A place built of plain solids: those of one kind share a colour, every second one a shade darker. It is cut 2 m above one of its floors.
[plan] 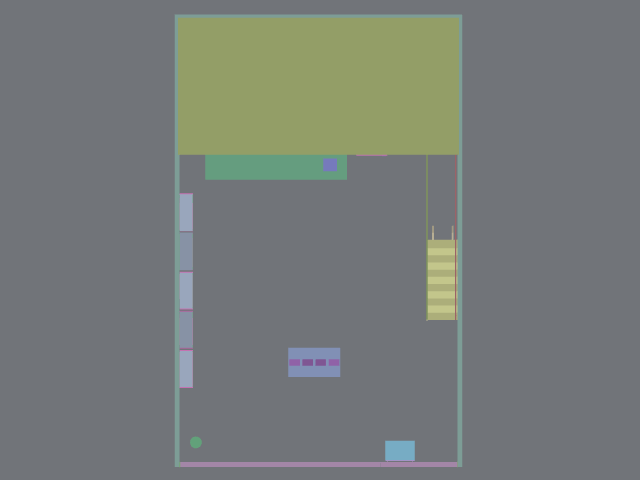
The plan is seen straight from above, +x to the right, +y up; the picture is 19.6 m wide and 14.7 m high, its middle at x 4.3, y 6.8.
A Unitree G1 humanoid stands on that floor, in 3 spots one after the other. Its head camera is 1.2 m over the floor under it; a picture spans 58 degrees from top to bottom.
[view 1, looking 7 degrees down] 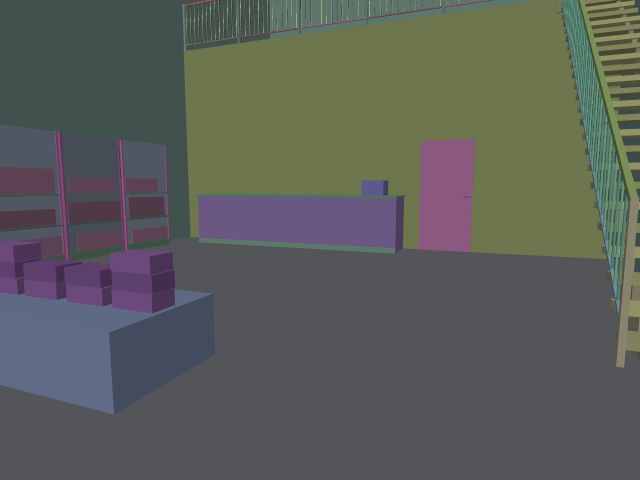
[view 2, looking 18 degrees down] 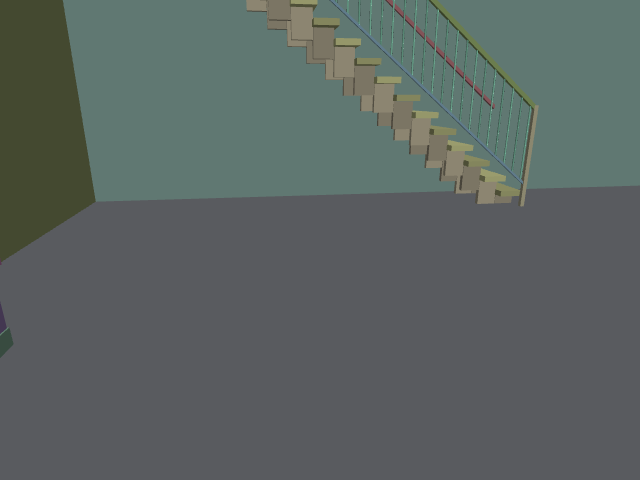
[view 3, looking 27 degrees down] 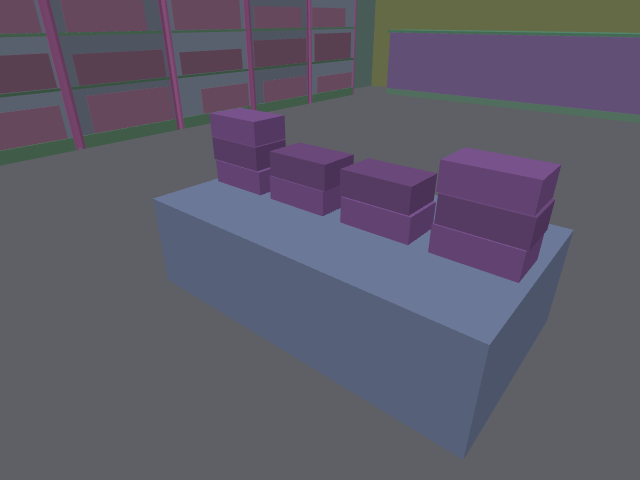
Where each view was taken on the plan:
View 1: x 6.75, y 1.00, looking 112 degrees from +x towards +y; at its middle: counter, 8.37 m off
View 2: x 2.96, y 7.40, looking -8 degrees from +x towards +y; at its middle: ground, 3.88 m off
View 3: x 5.15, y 1.65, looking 130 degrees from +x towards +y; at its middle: plinth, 1.65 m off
